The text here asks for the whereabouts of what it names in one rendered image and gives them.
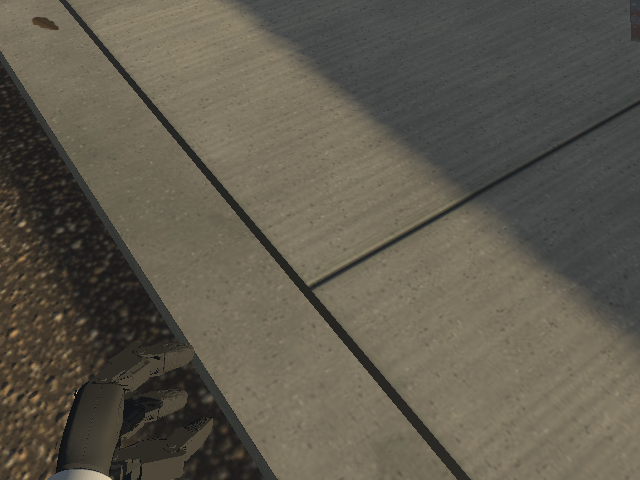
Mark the left robot hand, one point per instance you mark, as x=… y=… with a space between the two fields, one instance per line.
x=108 y=409

